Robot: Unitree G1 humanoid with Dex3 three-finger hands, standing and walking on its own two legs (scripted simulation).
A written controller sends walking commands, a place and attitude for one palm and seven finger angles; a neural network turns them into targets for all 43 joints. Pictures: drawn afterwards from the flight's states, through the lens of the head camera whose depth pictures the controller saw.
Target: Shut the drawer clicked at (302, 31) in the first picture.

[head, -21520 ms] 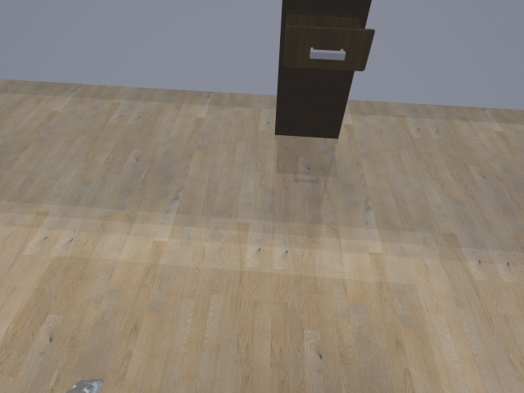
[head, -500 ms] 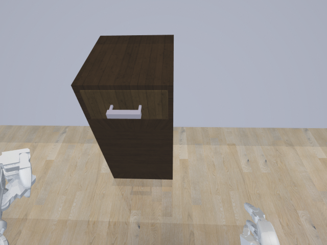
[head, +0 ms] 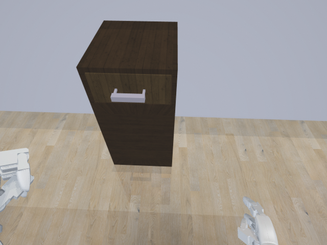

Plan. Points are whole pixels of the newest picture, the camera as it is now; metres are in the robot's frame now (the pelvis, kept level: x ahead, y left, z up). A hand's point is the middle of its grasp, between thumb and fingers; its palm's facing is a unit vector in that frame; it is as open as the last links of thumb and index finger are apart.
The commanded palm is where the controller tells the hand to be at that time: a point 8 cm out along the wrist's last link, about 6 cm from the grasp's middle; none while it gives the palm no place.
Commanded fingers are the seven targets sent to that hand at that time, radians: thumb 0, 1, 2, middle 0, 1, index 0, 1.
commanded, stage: step back with the hand held close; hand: left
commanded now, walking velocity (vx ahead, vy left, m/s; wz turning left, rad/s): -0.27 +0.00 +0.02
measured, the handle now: (129, 94) +0.69 +0.21 -0.08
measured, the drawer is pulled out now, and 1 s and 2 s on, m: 0.00 0.00 0.00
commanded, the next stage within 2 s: stop stepping back and stand still in 0.88 s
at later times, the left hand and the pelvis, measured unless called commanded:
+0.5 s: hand (18, 206) +0.14 +0.23 +0.17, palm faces +0.38 -0.79 -0.48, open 3.3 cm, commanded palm +0.07 +0.28 +0.19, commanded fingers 0.00 0.90 0.90 -1.40 -1.60 -1.40 -1.60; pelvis -0.05 +0.00 -0.01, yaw +1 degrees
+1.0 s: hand out of the picture +0.05 +0.26 +0.18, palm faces +0.39 -0.78 -0.49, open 3.3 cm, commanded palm -0.01 +0.29 +0.19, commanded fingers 0.00 0.90 0.90 -1.40 -1.60 -1.40 -1.60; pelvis -0.13 +0.01 +0.00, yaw +2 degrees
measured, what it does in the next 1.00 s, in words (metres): walks backwards: right foot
